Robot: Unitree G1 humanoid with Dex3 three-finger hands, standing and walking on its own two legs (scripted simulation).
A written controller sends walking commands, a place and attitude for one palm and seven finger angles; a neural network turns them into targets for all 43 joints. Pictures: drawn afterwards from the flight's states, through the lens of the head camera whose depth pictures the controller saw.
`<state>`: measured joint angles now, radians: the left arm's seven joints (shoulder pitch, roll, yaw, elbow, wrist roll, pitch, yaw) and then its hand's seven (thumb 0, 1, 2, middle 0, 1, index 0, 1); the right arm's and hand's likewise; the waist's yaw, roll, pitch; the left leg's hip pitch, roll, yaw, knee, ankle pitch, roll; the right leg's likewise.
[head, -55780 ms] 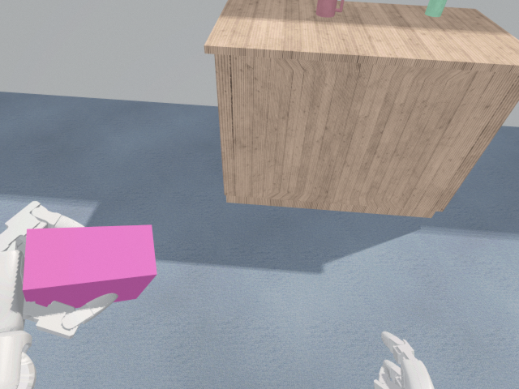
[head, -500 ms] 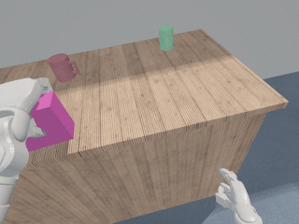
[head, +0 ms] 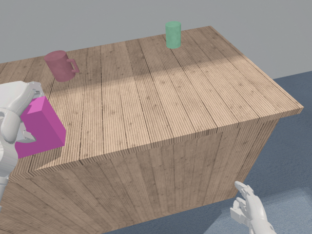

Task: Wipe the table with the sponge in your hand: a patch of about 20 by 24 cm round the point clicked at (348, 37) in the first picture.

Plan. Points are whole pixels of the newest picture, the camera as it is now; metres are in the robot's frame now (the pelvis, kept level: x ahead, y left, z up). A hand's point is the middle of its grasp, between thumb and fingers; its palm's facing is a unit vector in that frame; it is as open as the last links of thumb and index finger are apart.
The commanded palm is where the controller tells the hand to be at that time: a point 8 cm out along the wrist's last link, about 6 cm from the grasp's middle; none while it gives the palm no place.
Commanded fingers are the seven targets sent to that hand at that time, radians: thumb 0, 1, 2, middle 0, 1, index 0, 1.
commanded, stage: move the sponge above the wiping area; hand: left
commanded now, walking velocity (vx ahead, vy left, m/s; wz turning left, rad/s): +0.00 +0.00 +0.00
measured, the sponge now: (34, 133) +0.27 +0.36 +0.13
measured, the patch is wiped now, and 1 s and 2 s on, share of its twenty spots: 0.95 0.95 0.95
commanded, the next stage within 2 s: none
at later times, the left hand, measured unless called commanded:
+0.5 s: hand (25, 111) +0.30 +0.37 +0.19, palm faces +0.02 +0.03 -1.00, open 10.6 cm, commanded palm +0.26 +0.36 +0.26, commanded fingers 0.00 0.10 1.30 -1.20 -1.60 -1.20 -1.60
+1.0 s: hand (14, 112) +0.28 +0.37 +0.20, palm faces +0.07 +0.03 -1.00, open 10.6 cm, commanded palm +0.25 +0.36 +0.27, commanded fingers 0.00 0.10 1.30 -1.20 -1.60 -1.20 -1.60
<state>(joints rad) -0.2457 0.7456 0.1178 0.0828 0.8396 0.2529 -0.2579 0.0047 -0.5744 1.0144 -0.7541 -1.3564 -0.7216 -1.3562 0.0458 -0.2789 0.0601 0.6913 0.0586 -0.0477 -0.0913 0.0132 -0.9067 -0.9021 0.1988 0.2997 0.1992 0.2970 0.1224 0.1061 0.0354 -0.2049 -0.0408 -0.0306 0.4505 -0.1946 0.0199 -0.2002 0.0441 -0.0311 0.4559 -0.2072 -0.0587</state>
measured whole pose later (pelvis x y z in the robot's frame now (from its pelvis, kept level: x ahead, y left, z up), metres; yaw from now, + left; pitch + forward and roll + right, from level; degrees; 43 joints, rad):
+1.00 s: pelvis +0.00 +0.02 +0.00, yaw +1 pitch -3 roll +0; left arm -0.26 0.75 0.11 0.04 0.83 0.24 -0.24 0.01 -0.57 1.01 -0.76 -1.35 -0.72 -1.35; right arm 0.03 -0.26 0.07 0.69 0.06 -0.03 -0.09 0.01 -0.91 -0.90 0.20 0.30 0.20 0.30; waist 0.15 0.10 0.03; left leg -0.19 -0.06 -0.03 0.42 -0.18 0.04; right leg -0.18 0.02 -0.03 0.42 -0.19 -0.03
